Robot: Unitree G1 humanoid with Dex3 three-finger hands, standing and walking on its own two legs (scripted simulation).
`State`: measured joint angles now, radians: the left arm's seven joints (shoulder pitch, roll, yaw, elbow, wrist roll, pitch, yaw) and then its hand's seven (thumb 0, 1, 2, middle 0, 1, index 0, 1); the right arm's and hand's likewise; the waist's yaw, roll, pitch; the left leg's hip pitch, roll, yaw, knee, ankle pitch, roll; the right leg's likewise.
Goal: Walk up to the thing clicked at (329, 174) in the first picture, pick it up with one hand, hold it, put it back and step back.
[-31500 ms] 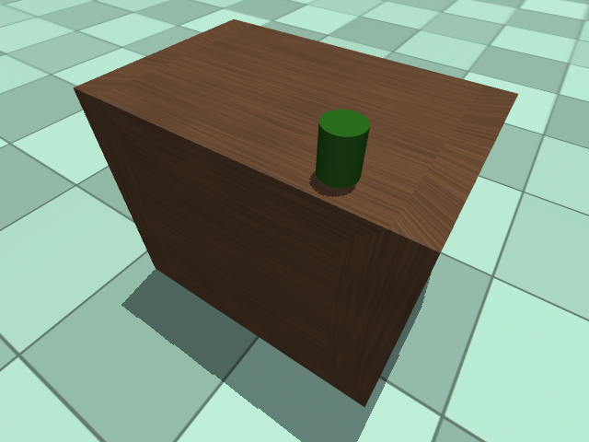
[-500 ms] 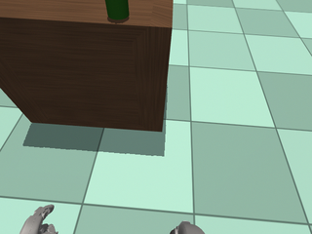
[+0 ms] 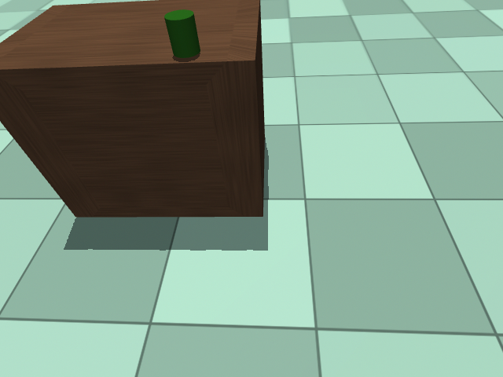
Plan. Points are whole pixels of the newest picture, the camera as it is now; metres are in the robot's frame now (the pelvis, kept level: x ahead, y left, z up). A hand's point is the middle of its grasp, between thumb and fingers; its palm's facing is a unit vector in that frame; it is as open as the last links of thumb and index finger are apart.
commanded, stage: step back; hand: left
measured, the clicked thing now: (183, 34) +1.08 +0.27 +0.09
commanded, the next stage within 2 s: stand in 0.96 s
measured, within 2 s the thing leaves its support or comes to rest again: neither
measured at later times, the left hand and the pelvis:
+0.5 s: hand out of the picture +0.06 +0.27 -0.14, palm faces +0.06 -0.91 -0.41, open 7.4 cm; pelvis +0.01 -0.01 -0.01, yaw +3 degrees
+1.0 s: hand out of the picture +0.12 +0.31 -0.15, palm faces +0.07 -0.92 -0.37, open 7.4 cm; pelvis +0.05 +0.03 +0.00, yaw +3 degrees
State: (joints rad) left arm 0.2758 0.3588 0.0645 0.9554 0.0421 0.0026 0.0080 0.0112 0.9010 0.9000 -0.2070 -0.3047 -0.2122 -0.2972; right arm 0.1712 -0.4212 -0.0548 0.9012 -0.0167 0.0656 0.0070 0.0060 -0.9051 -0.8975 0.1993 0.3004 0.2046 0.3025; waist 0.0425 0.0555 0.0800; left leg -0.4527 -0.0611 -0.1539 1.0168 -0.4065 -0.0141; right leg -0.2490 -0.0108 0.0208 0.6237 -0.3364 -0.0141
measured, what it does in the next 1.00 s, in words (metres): steps on the spot: left foot, then right foot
